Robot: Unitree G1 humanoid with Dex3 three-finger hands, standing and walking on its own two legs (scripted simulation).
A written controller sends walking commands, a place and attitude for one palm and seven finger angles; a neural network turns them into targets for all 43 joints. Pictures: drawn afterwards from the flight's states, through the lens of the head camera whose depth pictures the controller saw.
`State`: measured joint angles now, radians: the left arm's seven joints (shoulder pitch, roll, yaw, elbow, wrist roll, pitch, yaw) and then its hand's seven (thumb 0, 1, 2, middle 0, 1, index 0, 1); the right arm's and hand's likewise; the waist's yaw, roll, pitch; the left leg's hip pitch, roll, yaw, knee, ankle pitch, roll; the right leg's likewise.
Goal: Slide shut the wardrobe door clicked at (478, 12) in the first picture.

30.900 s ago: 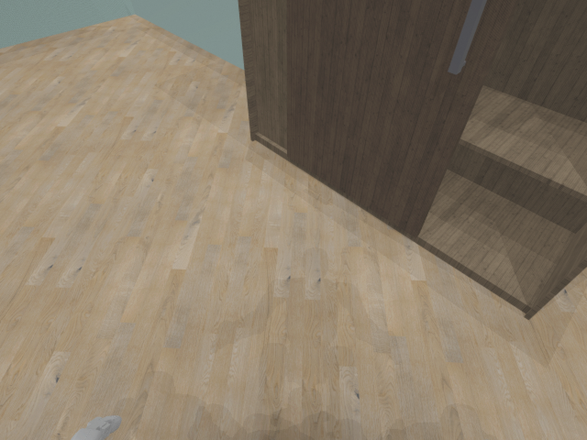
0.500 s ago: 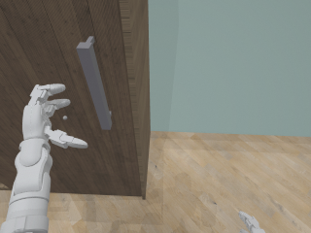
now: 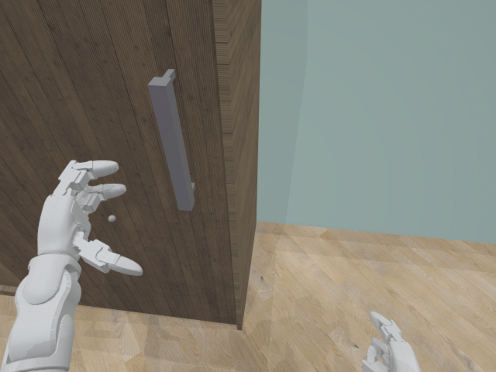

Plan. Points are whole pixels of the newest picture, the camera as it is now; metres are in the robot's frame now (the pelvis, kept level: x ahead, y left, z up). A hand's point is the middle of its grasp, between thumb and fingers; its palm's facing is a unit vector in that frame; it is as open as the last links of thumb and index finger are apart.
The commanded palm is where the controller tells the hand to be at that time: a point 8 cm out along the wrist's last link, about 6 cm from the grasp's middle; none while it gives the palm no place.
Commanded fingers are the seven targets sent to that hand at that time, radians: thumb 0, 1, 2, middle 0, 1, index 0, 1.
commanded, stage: draw the hand back to the body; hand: left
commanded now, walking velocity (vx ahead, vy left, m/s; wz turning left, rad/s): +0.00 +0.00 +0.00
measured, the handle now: (179, 147) +0.44 +0.19 +0.16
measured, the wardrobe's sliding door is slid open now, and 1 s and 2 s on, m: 0.00 0.00 0.00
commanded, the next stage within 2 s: step back with the hand held close in 1.52 s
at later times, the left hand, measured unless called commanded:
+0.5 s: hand (89, 240) +0.23 +0.25 +0.15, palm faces +0.16 -0.98 -0.14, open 14.4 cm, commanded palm +0.19 +0.29 +0.17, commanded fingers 0.00 -0.22 0.36 -0.24 -0.96 -0.24 -0.96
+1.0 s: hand (59, 234) +0.22 +0.27 +0.17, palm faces +0.43 -0.84 -0.33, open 10.2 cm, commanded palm +0.16 +0.31 +0.18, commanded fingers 0.00 0.68 0.80 -0.21 -0.43 -0.21 -0.43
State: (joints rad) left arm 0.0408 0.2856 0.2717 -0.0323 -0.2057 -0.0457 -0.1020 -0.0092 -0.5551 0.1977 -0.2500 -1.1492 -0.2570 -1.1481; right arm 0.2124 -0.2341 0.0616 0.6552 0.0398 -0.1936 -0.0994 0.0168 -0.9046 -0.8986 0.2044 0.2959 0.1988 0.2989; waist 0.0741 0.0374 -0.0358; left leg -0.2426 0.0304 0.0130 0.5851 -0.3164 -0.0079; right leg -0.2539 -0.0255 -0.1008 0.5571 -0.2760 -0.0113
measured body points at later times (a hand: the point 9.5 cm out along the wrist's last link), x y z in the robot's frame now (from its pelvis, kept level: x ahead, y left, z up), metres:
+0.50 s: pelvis -0.01 +0.00 +0.00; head -0.05 -0.01 +0.45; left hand +0.21 +0.30 +0.16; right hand +0.18 -0.23 -0.05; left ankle +0.00 +0.12 -0.73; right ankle +0.02 -0.11 -0.73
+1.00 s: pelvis +0.01 +0.02 +0.01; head -0.02 +0.01 +0.46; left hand +0.19 +0.32 +0.19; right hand +0.19 -0.20 -0.07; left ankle +0.00 +0.12 -0.73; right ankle +0.02 -0.11 -0.73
